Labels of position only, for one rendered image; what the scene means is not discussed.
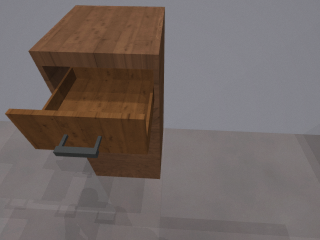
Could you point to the cabinet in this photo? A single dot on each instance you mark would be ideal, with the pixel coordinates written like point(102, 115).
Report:
point(121, 37)

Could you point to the drawer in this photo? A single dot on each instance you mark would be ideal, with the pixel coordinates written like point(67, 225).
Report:
point(114, 103)

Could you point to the handle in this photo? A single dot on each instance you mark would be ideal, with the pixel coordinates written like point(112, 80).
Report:
point(81, 152)

